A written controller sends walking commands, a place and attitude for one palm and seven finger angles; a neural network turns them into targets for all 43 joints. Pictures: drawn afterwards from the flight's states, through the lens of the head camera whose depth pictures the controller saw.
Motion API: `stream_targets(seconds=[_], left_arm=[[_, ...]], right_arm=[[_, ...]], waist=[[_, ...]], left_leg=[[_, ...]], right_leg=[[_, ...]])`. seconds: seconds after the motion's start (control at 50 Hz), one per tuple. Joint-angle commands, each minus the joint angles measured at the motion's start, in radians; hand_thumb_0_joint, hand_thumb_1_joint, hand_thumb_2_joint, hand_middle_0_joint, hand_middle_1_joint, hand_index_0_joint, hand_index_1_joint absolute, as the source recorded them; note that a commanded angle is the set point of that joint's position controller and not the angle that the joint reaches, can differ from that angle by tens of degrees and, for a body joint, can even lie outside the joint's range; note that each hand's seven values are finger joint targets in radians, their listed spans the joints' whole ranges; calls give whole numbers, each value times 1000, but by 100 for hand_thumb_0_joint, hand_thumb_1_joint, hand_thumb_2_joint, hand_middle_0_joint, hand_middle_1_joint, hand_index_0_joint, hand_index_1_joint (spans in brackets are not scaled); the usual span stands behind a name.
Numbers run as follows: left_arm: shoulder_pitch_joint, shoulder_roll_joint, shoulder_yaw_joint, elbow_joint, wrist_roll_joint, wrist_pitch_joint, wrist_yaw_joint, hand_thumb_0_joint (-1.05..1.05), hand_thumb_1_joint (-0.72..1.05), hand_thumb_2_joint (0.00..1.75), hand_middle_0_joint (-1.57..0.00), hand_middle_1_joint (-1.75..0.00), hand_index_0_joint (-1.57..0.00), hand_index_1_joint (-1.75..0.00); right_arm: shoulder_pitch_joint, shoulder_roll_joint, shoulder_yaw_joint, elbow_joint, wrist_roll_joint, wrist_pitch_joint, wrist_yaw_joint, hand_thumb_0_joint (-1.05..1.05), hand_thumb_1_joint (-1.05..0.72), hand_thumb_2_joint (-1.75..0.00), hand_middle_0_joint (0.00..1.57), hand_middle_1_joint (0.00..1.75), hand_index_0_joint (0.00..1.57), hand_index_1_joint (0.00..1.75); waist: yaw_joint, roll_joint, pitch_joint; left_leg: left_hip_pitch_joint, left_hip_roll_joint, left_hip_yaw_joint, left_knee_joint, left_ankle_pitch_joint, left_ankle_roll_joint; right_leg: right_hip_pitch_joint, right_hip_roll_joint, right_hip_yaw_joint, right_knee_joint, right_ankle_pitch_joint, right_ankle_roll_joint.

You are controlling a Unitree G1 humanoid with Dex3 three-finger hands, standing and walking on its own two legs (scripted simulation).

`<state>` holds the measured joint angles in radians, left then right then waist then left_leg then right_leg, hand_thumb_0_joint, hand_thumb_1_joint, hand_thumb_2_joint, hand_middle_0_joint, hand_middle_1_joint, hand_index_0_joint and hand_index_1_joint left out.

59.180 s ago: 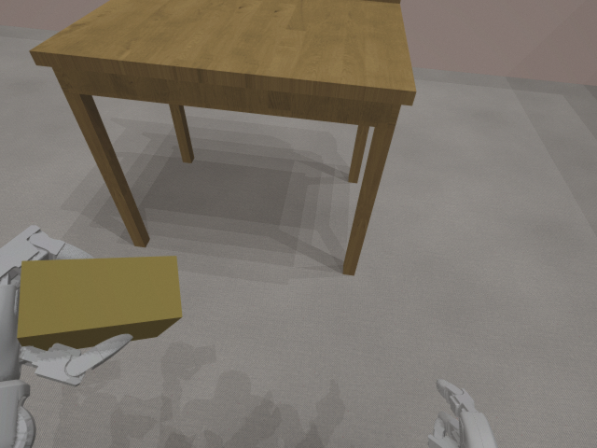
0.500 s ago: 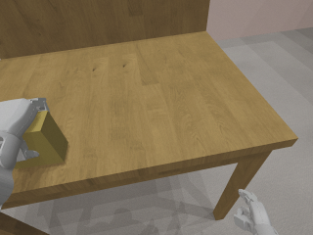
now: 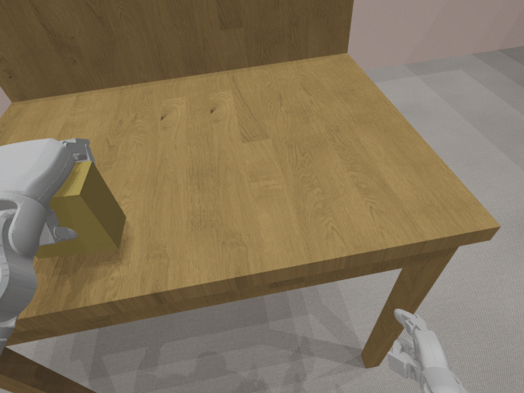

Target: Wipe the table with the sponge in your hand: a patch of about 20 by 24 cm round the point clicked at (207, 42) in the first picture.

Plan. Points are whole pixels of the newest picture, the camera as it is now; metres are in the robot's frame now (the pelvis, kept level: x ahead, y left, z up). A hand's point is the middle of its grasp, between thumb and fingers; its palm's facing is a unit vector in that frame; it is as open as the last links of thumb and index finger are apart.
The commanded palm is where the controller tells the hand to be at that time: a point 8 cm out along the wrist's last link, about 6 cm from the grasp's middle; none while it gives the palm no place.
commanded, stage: lift the sponge slowly off the table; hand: left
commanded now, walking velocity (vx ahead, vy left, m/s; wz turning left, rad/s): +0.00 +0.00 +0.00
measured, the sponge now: (71, 221) +0.27 +0.33 +0.14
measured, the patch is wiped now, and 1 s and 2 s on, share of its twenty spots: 1.00 1.00 1.00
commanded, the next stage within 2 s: bring the sponge back beside the body in 0.62 s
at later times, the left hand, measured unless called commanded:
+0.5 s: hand (58, 168) +0.28 +0.31 +0.23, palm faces +0.10 +0.05 -0.99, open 10.1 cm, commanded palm +0.24 +0.33 +0.30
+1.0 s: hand (61, 174) +0.27 +0.29 +0.24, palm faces +0.20 +0.03 -0.98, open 10.1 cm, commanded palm +0.22 +0.31 +0.30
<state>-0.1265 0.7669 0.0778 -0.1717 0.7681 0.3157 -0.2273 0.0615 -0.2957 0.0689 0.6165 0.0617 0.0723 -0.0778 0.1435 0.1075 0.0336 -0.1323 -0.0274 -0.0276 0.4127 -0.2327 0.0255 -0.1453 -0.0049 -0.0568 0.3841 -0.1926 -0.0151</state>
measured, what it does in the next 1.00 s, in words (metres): stands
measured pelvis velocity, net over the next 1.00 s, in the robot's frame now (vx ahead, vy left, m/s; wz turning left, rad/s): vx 0.01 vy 0.00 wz -0.02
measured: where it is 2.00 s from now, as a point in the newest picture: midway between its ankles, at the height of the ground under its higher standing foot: outside the picture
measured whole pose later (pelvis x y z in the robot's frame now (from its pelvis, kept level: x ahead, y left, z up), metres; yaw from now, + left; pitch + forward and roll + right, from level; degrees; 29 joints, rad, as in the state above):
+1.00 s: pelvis +0.01 +0.00 +0.00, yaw -1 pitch -3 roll +0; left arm -0.08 0.82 0.14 -0.38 0.69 0.30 -0.24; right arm 0.09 -0.29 0.06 0.58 0.06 0.07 -0.06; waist 0.17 0.11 0.03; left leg -0.12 -0.02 -0.01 0.43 -0.25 0.02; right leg -0.14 0.01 -0.04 0.40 -0.21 -0.02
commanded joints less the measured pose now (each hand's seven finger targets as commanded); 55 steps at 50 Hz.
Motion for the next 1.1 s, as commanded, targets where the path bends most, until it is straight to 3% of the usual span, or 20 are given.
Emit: stream_targets(seconds=[0.0, 0.06, 0.16, 0.22, 0.3, 0.32, 0.38, 0.4, 0.42, 0.5, 0.64, 0.72, 0.82, 0.88, 0.9, 0.92, 0.96, 1.0, 1.02, 1.08], left_arm=[[-319, 380, 263, -202, 30, 15, 56, 0, 10, 130, -120, -160, -120, -160], [-325, 307, 197, -121, 12, 36, 45, 0, 10, 130, -120, -160, -120, -160], [-393, 302, 155, -65, 28, 84, 4, 0, 10, 130, -120, -160, -120, -160], [-447, 351, 177, -128, 46, 85, -19, 0, 10, 130, -120, -160, -120, -160], [-397, 381, 216, -205, 44, 56, -42, 0, 10, 130, -120, -160, -120, -160], [-414, 392, 223, -210, 41, 47, -38, 0, 10, 130, -120, -160, -120, -160], [-374, 392, 245, -156, 19, 31, -35, 0, 10, 130, -120, -160, -120, -160], [-393, 403, 255, -183, 23, 34, -28, 0, 10, 130, -120, -160, -120, -160], [-423, 428, 276, -169, 20, 33, -19, 0, 10, 130, -120, -160, -120, -160], [-437, 398, 249, -110, 9, 63, -16, 0, 10, 130, -120, -160, -120, -160], [-379, 347, 177, -37, 16, 106, -94, 0, 10, 130, -120, -160, -120, -160], [-400, 380, 199, -204, 24, 47, -113, 0, 10, 130, -120, -160, -120, -160], [-309, 424, 305, -346, -3, -37, -50, 0, 10, 130, -120, -160, -120, -160], [-253, 427, 362, -322, -35, -35, 16, 0, 10, 130, -120, -160, -120, -160], [-255, 415, 364, -360, -37, -16, 40, 0, 10, 130, -120, -160, -120, -160], [-280, 411, 364, -347, -43, 3, 69, 0, 10, 130, -120, -160, -120, -160], [-240, 317, 298, -268, -61, 57, 89, 0, 10, 130, -120, -160, -120, -160], [-206, 303, 282, -285, -54, 97, 83, 0, 10, 130, -120, -160, -120, -160], [-191, 309, 279, -283, -53, 111, 79, 0, 10, 130, -120, -160, -120, -160], [-129, 224, 189, -302, -61, 148, 38, 0, 10, 130, -120, -160, -120, -160]], right_arm=[[-222, -112, -35, -180, 0, -50, -4, 0, -90, -90, 20, 30, 20, 30], [-182, -116, -37, -160, -2, -39, -1, 0, -90, -90, 20, 30, 20, 30], [-185, -128, -35, -160, 4, -32, -1, 0, -90, -90, 20, 30, 20, 30], [-186, -126, -29, -180, 2, -42, -3, 0, -90, -90, 20, 30, 20, 30], [-222, -116, -24, -204, 7, -44, -1, 0, -90, -90, 20, 30, 20, 30], [-179, -113, -24, -196, -4, -43, -5, 0, -90, -90, 20, 30, 20, 30], [-159, -117, -31, -182, -5, -34, -7, 0, -90, -90, 20, 30, 20, 30], [-206, -115, -25, -198, 5, -46, -4, 0, -90, -90, 20, 30, 20, 30], [-155, -120, -29, -185, -6, -42, -6, 0, -90, -90, 20, 30, 20, 30], [-200, -122, -30, -187, 11, -38, -3, 0, -90, -90, 20, 30, 20, 30], [-157, -133, -31, -185, 7, -18, -2, 0, -90, -90, 20, 30, 20, 30], [-160, -117, -21, -219, 0, -38, -8, 0, -90, -90, 20, 30, 20, 30], [-147, -96, -24, -223, -17, -57, -9, 0, -90, -90, 20, 30, 20, 30], [-140, -98, -41, -203, -15, -50, 0, 0, -90, -90, 20, 30, 20, 30], [-189, -93, -41, -215, 0, -60, 4, 0, -90, -90, 20, 30, 20, 30], [-144, -99, -46, -198, -10, -53, 8, 0, -90, -90, 20, 30, 20, 30], [-160, -101, -48, -186, -1, -45, 17, 0, -90, -90, 20, 30, 20, 30], [-221, -102, -38, -201, 14, -40, 21, 0, -90, -90, 20, 30, 20, 30], [-182, -116, -40, -198, 6, -31, 20, 0, -90, -90, 20, 30, 20, 30], [-218, -112, -34, -209, 15, -15, 19, 0, -90, -90, 20, 30, 20, 30]], waist=[[5, 47, -279], [-7, 11, -224], [-18, -30, -224], [-7, 2, -304], [-7, 10, -322], [3, -2, -340], [0, -32, -265], [-2, 8, -265], [10, -16, -297], [-3, 3, -242], [-20, -53, -257], [-10, -25, -340], [20, -3, -346], [32, 14, -278], [35, 45, -280], [40, 40, -307], [30, 18, -233], [26, -3, -222], [29, -31, -254], [11, -54, -209]], left_leg=[[1, -7, -39, -63, 257, 4], [-20, -1, -26, -70, 240, -1], [-31, -3, -22, -71, 227, 5], [-13, -11, -26, -55, 268, 11], [14, -7, -37, -47, 279, 17], [11, -14, -25, -40, 300, 17], [-2, -6, -22, -49, 275, 13], [1, -3, -36, -49, 267, 13], [-7, -8, -28, -44, 292, 10], [-15, -5, -29, -47, 262, 7], [-27, -8, -10, -29, 278, 14], [18, -16, -19, -17, 311, 24], [45, -7, -24, -14, 356, 17], [21, 2, -23, -22, 352, -1], [27, 2, -37, -21, 361, -4], [19, 3, -22, -23, 379, -13], [-3, 11, -14, -32, 345, -23], [-5, 11, -27, -43, 333, -18], [-11, 11, -16, -39, 342, -16], [-18, 15, -10, -49, 283, -9]], right_leg=[[155, 29, 93, -22, 137, -73], [124, 17, 50, -37, 127, -56], [110, 15, 46, -39, 118, -51], [145, 3, 57, -13, 150, -58], [151, 21, 90, -9, 171, -63], [160, 1, 56, 1, 179, -56], [125, 8, 48, -19, 167, -49], [119, 22, 92, -23, 151, -63], [147, 1, 65, -8, 172, -58], [114, 20, 105, -32, 148, -63], [115, -1, 56, -12, 199, -39], [140, -8, 54, 8, 211, -42], [151, -5, 57, 18, 224, -54], [140, 5, 63, -1, 228, -57], [141, 24, 115, -4, 222, -72], [166, 6, 72, 5, 235, -64], [133, 11, 70, -18, 221, -59], [120, 30, 104, -20, 201, -66], [141, 9, 70, -5, 219, -55], [101, 10, 57, -14, 187, -40]])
